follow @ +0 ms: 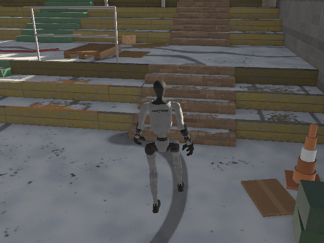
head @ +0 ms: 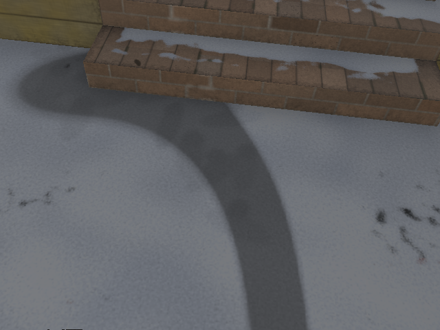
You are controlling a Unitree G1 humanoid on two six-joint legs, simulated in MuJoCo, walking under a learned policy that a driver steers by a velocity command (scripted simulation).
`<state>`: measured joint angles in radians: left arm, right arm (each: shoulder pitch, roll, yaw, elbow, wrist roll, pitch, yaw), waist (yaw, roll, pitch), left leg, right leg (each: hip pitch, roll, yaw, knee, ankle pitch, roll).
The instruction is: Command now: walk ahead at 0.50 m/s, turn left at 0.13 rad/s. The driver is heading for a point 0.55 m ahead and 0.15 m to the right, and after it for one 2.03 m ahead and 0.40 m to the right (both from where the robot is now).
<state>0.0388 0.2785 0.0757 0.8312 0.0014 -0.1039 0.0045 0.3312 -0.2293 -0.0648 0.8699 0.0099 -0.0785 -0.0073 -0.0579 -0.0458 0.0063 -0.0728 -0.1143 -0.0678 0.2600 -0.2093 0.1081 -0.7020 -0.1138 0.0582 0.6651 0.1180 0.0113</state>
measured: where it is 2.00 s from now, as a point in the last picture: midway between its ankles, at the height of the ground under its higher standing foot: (281, 194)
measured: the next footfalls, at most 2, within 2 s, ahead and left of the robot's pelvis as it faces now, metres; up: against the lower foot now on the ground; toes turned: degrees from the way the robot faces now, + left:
right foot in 0.22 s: +0.33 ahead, -0.13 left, +0.00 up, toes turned -5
left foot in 0.68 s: +0.62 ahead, +0.03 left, +0.00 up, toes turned -23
